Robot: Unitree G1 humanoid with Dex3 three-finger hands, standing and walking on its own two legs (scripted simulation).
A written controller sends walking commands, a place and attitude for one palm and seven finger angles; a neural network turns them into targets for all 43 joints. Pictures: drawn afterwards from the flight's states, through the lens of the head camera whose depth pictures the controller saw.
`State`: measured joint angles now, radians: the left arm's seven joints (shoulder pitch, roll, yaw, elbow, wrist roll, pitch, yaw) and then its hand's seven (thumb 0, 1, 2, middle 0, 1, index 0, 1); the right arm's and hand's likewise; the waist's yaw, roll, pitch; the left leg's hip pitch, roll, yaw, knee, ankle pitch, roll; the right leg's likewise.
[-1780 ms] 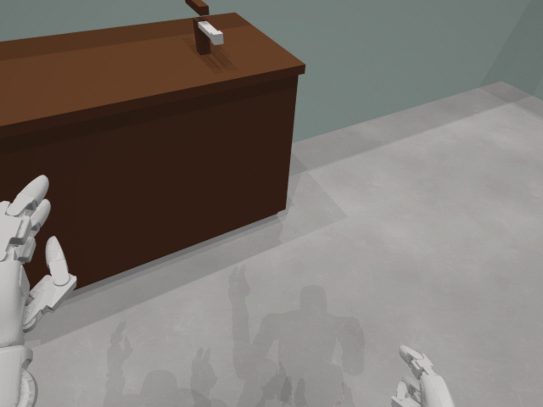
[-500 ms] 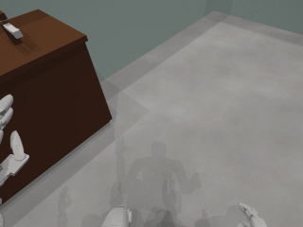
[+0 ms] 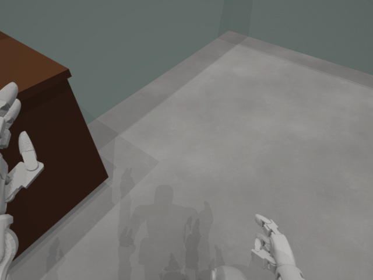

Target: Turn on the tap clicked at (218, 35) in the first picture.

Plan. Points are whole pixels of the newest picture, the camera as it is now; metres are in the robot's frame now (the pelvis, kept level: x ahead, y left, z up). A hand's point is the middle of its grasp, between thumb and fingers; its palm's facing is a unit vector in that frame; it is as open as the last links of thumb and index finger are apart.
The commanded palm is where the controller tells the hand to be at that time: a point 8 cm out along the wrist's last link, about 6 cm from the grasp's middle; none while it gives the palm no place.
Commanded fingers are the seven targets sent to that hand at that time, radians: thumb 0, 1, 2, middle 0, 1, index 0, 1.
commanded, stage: walk to a spot facing it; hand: left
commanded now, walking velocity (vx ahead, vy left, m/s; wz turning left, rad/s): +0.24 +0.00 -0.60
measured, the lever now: out of the picture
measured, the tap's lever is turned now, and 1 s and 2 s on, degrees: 0 0 0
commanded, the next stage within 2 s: turn to face it in 0.10 s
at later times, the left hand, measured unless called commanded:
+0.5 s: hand (152, 95) +0.40 +0.11 +0.20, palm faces +0.16 -0.77 -0.62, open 7.4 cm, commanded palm +0.34 +0.19 +0.19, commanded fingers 0.00 0.90 0.90 -0.20 -0.30 -0.20 -0.30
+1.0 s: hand (77, 114) +0.31 +0.21 +0.23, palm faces +0.55 -0.74 -0.39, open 7.4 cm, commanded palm +0.25 +0.25 +0.19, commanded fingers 0.00 0.90 0.90 -0.20 -0.30 -0.20 -0.30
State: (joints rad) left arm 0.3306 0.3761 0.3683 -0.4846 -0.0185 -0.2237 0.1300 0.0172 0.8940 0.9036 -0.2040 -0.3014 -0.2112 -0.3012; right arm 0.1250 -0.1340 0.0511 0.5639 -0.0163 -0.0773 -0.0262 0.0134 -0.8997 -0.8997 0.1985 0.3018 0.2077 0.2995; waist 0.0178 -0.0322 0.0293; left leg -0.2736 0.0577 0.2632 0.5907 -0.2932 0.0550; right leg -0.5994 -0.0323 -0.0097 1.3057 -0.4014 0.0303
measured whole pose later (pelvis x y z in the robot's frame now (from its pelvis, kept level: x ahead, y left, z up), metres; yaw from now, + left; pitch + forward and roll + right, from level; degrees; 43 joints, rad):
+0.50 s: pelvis +0.15 -0.07 +0.00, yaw -7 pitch +0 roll +0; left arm 0.57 0.52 0.50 -0.71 -0.02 -0.27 0.15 0.02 0.89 0.90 -0.22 -0.30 -0.22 -0.30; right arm 0.14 -0.23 -0.05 0.58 0.01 -0.03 -0.03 0.02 -0.90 -0.90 0.19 0.30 0.20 0.30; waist -0.11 0.00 0.15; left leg -0.54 0.10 0.04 1.20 -0.45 -0.05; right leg -0.36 -0.06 -0.21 0.64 -0.27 -0.06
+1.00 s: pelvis +0.15 -0.06 +0.01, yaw +10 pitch +1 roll -5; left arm 0.45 0.42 0.40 -0.71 -0.05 -0.20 0.15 0.02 0.89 0.90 -0.21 -0.30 -0.21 -0.30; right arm 0.15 -0.11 0.03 0.59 -0.01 -0.12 -0.03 0.01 -0.90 -0.90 0.20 0.30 0.21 0.30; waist 0.02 0.03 0.03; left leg -0.42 0.02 -0.10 0.47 -0.06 0.02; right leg -0.34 0.02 -0.05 0.94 -0.53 0.09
